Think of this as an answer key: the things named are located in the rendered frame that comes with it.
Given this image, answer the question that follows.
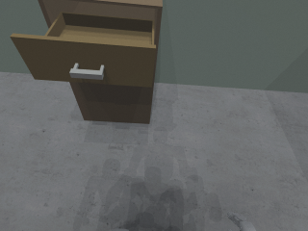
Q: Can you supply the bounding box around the drawer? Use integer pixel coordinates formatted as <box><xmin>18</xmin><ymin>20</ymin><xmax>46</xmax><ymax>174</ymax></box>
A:
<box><xmin>10</xmin><ymin>12</ymin><xmax>156</xmax><ymax>88</ymax></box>

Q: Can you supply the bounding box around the cabinet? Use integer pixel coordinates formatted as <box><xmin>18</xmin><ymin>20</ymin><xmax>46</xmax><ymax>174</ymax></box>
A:
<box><xmin>38</xmin><ymin>0</ymin><xmax>163</xmax><ymax>124</ymax></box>

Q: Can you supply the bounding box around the right robot hand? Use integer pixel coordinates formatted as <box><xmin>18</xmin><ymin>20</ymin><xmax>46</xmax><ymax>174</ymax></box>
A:
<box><xmin>227</xmin><ymin>211</ymin><xmax>256</xmax><ymax>231</ymax></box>

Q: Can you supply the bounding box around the handle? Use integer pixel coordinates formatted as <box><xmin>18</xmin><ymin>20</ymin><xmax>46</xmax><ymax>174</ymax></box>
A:
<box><xmin>69</xmin><ymin>63</ymin><xmax>105</xmax><ymax>80</ymax></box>

